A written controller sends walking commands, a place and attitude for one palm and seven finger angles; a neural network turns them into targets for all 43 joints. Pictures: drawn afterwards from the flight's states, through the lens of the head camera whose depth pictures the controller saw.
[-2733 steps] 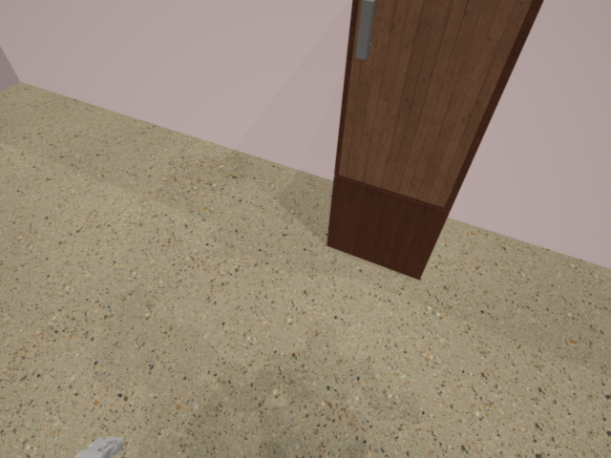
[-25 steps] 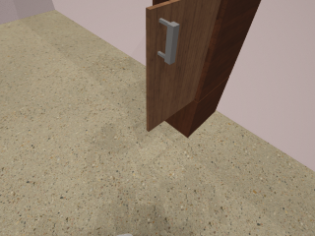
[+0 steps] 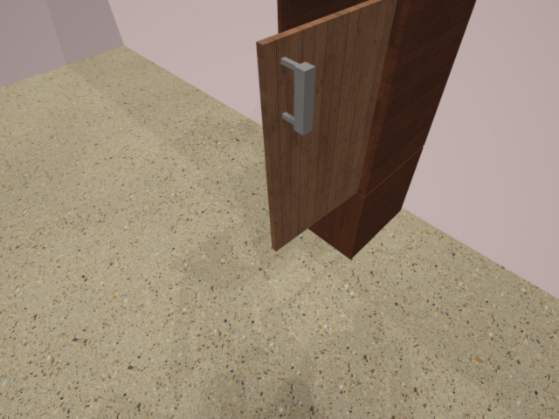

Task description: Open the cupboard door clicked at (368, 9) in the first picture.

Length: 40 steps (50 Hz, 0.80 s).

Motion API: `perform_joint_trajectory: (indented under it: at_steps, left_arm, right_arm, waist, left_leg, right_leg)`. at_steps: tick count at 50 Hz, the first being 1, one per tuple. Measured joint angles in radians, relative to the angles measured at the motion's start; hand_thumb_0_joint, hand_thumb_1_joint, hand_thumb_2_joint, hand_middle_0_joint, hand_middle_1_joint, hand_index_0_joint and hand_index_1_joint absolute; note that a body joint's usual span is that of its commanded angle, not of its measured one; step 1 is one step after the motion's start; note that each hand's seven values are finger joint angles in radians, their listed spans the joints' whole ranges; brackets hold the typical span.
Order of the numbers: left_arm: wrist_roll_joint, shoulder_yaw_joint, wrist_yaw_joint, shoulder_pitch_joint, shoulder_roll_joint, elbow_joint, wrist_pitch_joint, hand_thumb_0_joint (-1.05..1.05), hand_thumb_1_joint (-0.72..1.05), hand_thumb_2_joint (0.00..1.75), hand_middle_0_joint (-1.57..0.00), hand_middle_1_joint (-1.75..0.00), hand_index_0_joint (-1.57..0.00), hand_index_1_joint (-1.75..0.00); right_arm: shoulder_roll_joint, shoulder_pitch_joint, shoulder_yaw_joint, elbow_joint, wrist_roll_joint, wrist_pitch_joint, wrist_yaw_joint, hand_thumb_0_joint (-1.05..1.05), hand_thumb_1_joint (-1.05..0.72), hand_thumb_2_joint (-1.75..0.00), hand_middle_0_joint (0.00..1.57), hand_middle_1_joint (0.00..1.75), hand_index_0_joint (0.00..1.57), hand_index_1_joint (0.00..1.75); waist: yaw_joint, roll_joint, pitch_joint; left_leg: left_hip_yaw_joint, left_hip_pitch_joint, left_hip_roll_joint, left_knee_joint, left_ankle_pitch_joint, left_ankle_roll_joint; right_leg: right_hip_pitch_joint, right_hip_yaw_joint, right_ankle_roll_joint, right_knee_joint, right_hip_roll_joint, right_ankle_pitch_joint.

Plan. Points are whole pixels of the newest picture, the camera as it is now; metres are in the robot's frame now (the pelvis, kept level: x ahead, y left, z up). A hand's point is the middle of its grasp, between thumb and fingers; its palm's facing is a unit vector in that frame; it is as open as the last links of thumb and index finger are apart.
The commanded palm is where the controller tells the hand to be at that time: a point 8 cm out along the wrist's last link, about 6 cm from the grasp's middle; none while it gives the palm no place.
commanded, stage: let the arm hang, fingers relaxed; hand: left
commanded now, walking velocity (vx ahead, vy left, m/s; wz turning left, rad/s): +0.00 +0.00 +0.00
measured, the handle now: (295, 96) +0.63 +0.00 +0.15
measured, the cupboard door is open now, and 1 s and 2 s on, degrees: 86 86 86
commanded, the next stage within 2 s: look to check the result in 0.30 s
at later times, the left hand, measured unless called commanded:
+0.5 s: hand out of the picture +0.01 +0.15 -0.17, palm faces +0.06 -0.98 -0.19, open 7.3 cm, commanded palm none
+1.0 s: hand out of the picture +0.03 +0.15 -0.17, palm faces +0.05 -0.98 -0.18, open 7.3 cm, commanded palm none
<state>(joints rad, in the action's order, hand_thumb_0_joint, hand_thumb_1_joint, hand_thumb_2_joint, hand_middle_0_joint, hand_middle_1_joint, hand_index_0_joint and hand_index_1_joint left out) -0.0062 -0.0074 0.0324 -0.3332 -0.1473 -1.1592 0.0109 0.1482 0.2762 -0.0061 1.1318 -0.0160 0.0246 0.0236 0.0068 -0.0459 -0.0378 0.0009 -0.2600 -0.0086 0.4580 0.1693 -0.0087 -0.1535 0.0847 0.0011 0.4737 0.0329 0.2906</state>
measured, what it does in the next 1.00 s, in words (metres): stands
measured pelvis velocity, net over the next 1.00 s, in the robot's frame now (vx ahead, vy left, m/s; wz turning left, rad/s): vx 0.04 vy -0.02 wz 0.00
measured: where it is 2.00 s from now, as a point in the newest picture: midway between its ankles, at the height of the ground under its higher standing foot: outside the picture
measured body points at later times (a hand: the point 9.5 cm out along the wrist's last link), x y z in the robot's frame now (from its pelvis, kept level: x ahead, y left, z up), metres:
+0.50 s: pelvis +0.02 -0.01 +0.00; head +0.04 -0.02 +0.45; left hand +0.01 +0.20 -0.16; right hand +0.02 -0.23 -0.17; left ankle +0.05 +0.11 -0.74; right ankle -0.02 -0.11 -0.74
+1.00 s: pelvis +0.04 -0.02 +0.00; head +0.05 -0.02 +0.45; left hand +0.02 +0.20 -0.16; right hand +0.04 -0.24 -0.16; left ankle +0.05 +0.11 -0.74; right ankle -0.02 -0.11 -0.74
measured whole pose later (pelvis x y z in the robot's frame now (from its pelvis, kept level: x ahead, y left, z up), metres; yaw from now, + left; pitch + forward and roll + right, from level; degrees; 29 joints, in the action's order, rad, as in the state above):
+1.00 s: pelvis +0.04 -0.02 +0.00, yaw +0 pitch -1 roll +0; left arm 0.00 -0.01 0.03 -0.28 -0.12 -1.15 -0.01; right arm 0.15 0.23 -0.01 1.16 -0.01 0.01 0.04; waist 0.00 -0.01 -0.05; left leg 0.01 -0.19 0.01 0.42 0.20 0.01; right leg -0.07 0.09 0.02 0.39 0.01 0.30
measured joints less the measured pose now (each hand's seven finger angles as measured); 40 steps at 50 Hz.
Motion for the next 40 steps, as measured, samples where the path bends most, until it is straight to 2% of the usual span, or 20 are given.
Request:
perform_joint_trajectory:
  at_steps: [8, 40]
  left_arm:
    - [-0.002, 0.002, 0.003, 0.057, 0.038, 0.012, -0.010, 0.01, 0.92, 0.90, -0.20, -0.30, -0.20, -0.30]
    - [0.004, -0.006, 0.002, 0.046, 0.028, 0.006, -0.015, 0.00, 0.91, 0.90, -0.20, -0.30, -0.20, -0.30]
  right_arm:
    - [-0.011, 0.001, 0.003, 0.020, 0.000, -0.010, 0.007, 0.00, -0.91, -0.89, 0.20, 0.30, 0.20, 0.30]
    - [0.005, -0.040, 0.000, 0.024, 0.001, -0.012, 0.019, 0.00, -0.91, -0.89, 0.20, 0.30, 0.20, 0.30]
  waist:
    - [0.004, 0.029, 0.002]
    - [-0.003, 0.034, -0.017]
  left_leg:
    - [0.004, 0.015, 0.004, -0.008, 0.009, 0.008]
    - [0.013, 0.056, 0.015, -0.030, 0.031, 0.021]
  right_leg:
    - [0.018, 0.004, 0.006, -0.013, -0.005, 0.007]
    - [0.075, 0.011, 0.016, -0.068, -0.019, 0.015]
